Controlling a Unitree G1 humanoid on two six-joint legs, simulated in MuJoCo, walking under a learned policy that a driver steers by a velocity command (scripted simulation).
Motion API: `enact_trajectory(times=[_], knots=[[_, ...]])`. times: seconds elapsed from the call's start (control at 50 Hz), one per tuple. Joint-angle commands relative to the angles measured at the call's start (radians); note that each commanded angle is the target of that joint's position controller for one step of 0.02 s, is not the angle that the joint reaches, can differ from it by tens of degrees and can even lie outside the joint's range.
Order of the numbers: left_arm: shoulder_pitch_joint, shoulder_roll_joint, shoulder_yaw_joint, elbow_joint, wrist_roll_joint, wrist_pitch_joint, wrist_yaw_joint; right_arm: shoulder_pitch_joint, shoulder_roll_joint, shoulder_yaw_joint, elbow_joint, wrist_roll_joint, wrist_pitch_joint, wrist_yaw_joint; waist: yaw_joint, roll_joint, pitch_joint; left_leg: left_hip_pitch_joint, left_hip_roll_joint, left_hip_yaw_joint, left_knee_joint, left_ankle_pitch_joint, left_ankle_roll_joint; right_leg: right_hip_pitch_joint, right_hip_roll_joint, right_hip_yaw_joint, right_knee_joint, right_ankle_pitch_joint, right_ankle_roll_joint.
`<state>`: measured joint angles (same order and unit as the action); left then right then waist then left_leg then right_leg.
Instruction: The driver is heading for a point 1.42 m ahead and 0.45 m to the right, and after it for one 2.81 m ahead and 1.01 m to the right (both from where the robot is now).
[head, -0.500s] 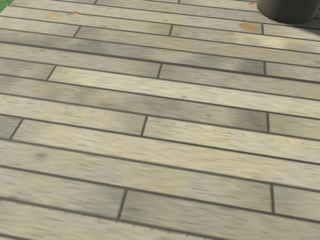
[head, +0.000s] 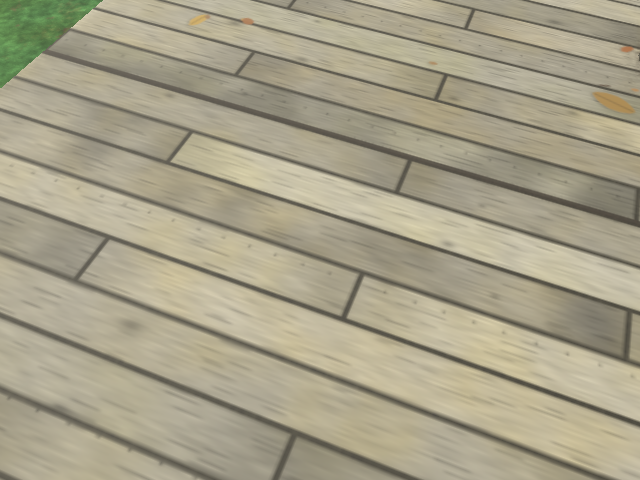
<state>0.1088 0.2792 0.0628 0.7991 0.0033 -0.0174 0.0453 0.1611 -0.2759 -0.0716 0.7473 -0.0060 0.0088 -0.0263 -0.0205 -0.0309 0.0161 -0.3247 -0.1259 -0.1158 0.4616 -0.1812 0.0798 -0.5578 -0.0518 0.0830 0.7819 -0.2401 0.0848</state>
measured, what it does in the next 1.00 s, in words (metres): steps on the spot: right foot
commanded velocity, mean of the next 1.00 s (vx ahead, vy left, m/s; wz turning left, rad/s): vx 0.04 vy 0.00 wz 0.06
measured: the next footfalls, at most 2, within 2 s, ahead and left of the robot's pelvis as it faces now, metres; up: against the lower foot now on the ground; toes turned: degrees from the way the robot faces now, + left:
right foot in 0.08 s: +0.10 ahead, -0.16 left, +0.00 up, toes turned +3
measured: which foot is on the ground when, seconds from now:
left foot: down 0.00-1.00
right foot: up 0.00-0.06, down 0.08-1.00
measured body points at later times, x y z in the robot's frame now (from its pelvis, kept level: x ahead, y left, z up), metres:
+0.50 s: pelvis +0.05 -0.03 -0.01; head +0.06 -0.03 +0.44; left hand +0.17 +0.23 -0.12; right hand +0.17 -0.29 -0.12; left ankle +0.03 +0.08 -0.74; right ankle +0.06 -0.16 -0.74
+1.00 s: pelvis +0.07 -0.05 -0.01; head +0.07 -0.05 +0.44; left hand +0.13 +0.22 -0.15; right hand +0.14 -0.30 -0.15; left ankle +0.03 +0.08 -0.74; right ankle +0.06 -0.16 -0.74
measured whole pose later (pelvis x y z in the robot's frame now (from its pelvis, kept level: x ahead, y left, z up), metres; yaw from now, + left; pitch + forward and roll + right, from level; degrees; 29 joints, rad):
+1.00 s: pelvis +0.07 -0.05 -0.01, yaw +1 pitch -1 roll +0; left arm 0.22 0.23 0.03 0.98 0.00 -0.05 0.02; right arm 0.25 -0.22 -0.04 0.93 0.00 -0.03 -0.03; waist 0.01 0.00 0.03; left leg -0.19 -0.04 -0.09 0.59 -0.38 0.00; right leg -0.24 0.01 0.02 0.61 -0.34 -0.01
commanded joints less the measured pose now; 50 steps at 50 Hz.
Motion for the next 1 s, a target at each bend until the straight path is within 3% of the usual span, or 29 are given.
enact_trajectory(times=[0.02,0.06,0.08,0.1,0.12,0.14,0.16,0.2,0.22,0.24,0.28,0.32,0.42,0.76,0.8,0.84,0.86,0.9,0.92,0.94,0.96,0.98,1.0], knots=[[-0.016,0.091,0.019,-0.068,-0.003,-0.022,-0.009,0.009,-0.121,-0.018,-0.051,-0.007,-0.003,0.000,-0.004,0.167,-0.127,0.102,0.279,-0.217,-0.055,0.314,0.151,0.122,0.017,-0.027,-0.091,-0.041,-0.014],[0.025,0.071,0.013,-0.057,-0.001,-0.036,-0.021,-0.005,-0.097,-0.002,-0.052,0.005,-0.001,0.001,0.036,0.155,-0.123,0.100,0.254,-0.216,0.002,0.340,0.113,0.244,0.031,-0.048,-0.312,0.084,-0.048],[0.044,0.092,0.015,-0.052,0.010,-0.043,-0.025,0.021,-0.085,0.004,-0.049,0.005,-0.005,0.000,0.040,0.128,-0.122,0.070,0.222,-0.212,0.023,0.278,0.069,0.341,-0.008,-0.011,-0.400,0.256,-0.075],[0.064,0.164,0.028,-0.060,0.027,-0.044,-0.022,0.074,-0.063,0.012,-0.053,-0.016,-0.013,0.001,0.003,0.005,-0.162,0.010,0.150,-0.148,0.123,0.102,0.015,0.457,-0.152,0.106,-0.369,0.528,-0.130],[0.031,0.176,0.028,-0.055,0.035,-0.035,-0.020,0.137,-0.057,0.008,-0.046,-0.010,-0.021,0.004,-0.054,-0.166,-0.155,-0.081,0.053,-0.037,0.182,-0.188,-0.035,0.484,-0.249,0.200,-0.348,0.664,-0.256],[0.034,0.105,0.013,-0.050,0.026,-0.031,-0.021,0.089,-0.093,0.004,-0.053,-0.016,-0.023,0.006,-0.021,-0.192,-0.164,-0.050,0.086,-0.003,0.183,-0.237,-0.068,0.431,-0.285,0.263,-0.383,0.565,-0.315],[0.019,0.088,0.006,-0.050,0.019,-0.030,-0.023,0.040,-0.107,-0.002,-0.061,-0.010,-0.018,0.006,-0.008,-0.172,-0.148,-0.018,0.104,0.007,0.158,-0.184,-0.075,0.411,-0.242,0.236,-0.386,0.484,-0.289],[-0.007,0.106,0.009,-0.054,0.009,-0.027,-0.028,0.020,-0.082,0.001,-0.056,-0.012,0.006,0.008,-0.011,-0.145,-0.123,0.070,0.114,0.004,0.071,-0.042,-0.072,0.345,-0.158,0.145,-0.373,0.340,-0.208],[-0.006,0.097,0.005,-0.051,0.009,-0.029,-0.030,0.024,-0.074,0.004,-0.055,-0.014,0.016,0.013,-0.012,-0.124,-0.114,0.117,0.128,-0.008,0.037,0.029,-0.062,0.308,-0.120,0.104,-0.362,0.232,-0.169],[0.015,0.100,0.006,-0.053,0.012,-0.031,-0.034,0.018,-0.093,-0.001,-0.047,-0.010,0.021,0.016,0.016,-0.053,-0.083,0.103,0.128,-0.018,0.042,0.049,-0.039,0.290,-0.063,0.042,-0.354,0.141,-0.131],[0.020,0.098,0.005,-0.047,0.014,-0.033,-0.036,0.018,-0.074,0.002,-0.042,-0.005,0.016,0.018,0.020,-0.017,-0.065,0.076,0.137,-0.035,0.025,0.052,-0.012,0.311,-0.026,-0.005,-0.320,0.111,-0.100],[0.026,0.078,0.000,-0.043,0.009,-0.032,-0.032,0.013,-0.074,0.002,-0.037,-0.008,0.005,0.018,0.029,0.012,-0.067,0.065,0.146,-0.047,0.014,0.083,-0.013,0.340,-0.018,-0.019,-0.290,0.166,-0.102],[0.028,0.076,-0.001,-0.030,0.006,-0.020,-0.027,0.017,-0.065,0.004,-0.019,-0.006,-0.010,0.014,0.036,0.058,-0.064,0.061,0.149,-0.051,0.009,0.102,-0.024,0.370,-0.009,-0.024,-0.274,0.186,-0.107],[0.043,0.070,-0.002,0.085,0.003,-0.010,-0.020,0.037,-0.054,0.007,0.077,-0.001,-0.019,0.000,0.032,0.037,-0.018,0.087,0.143,-0.032,-0.019,0.069,-0.036,0.373,0.007,-0.028,-0.317,0.133,-0.096],[0.067,0.066,-0.002,0.111,-0.002,-0.006,-0.018,0.067,-0.060,0.003,0.106,0.006,-0.016,-0.002,0.028,0.048,-0.017,0.080,0.123,-0.021,-0.038,-0.192,-0.020,0.354,0.043,-0.058,-0.307,-0.111,-0.105],[0.056,0.069,-0.001,0.108,-0.015,-0.014,-0.015,0.085,-0.084,-0.005,0.109,0.019,-0.021,-0.004,0.014,0.069,0.064,0.025,0.146,-0.075,-0.079,-0.525,0.028,0.246,0.061,-0.060,-0.275,-0.366,-0.132],[0.036,0.053,-0.008,0.099,-0.018,-0.027,-0.013,0.079,-0.080,-0.001,0.105,0.021,-0.031,-0.005,0.010,0.088,0.114,0.006,0.178,-0.119,-0.112,-0.521,0.046,0.207,0.063,-0.064,-0.252,-0.320,-0.136],[0.051,0.018,-0.017,0.104,-0.004,-0.052,-0.015,0.048,-0.068,0.007,0.107,0.008,-0.050,-0.004,0.039,0.155,0.102,0.011,0.229,-0.184,-0.118,-0.295,0.059,0.242,0.068,-0.086,-0.208,-0.094,-0.122],[0.078,0.030,-0.016,0.115,0.005,-0.056,-0.018,0.021,-0.045,0.015,0.104,0.000,-0.057,-0.002,0.057,0.140,0.074,-0.002,0.213,-0.148,-0.073,-0.145,0.041,0.306,0.044,-0.057,-0.244,0.022,-0.121],[0.095,0.075,-0.006,0.130,0.004,-0.056,-0.022,0.030,-0.044,0.014,0.103,-0.001,-0.059,-0.002,0.040,0.066,0.051,0.010,0.145,-0.053,-0.009,-0.041,0.000,0.341,0.037,-0.032,-0.257,0.137,-0.128],[0.103,0.089,-0.002,0.141,-0.001,-0.054,-0.026,0.062,-0.044,0.012,0.117,-0.001,-0.058,-0.003,0.027,-0.008,0.013,0.051,0.100,0.017,0.056,0.042,-0.040,0.361,0.020,-0.006,-0.269,0.221,-0.144],[0.108,0.070,-0.010,0.149,-0.002,-0.050,-0.028,0.094,-0.037,0.014,0.134,0.001,-0.055,-0.005,0.017,-0.037,-0.021,0.088,0.095,0.030,0.074,0.097,-0.064,0.374,0.003,0.017,-0.279,0.275,-0.159],[0.105,0.061,-0.013,0.153,-0.004,-0.047,-0.030,0.105,-0.037,0.014,0.147,0.006,-0.049,-0.008,0.015,-0.024,-0.032,0.114,0.102,0.025,0.074,0.139,-0.072,0.376,-0.004,0.025,-0.280,0.316,-0.165]])
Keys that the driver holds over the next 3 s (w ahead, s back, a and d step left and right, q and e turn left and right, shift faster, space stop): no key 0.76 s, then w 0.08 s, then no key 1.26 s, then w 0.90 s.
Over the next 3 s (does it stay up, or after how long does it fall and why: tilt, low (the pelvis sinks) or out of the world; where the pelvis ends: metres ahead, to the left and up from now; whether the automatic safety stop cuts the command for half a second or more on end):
stays up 0.38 -0.07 0.00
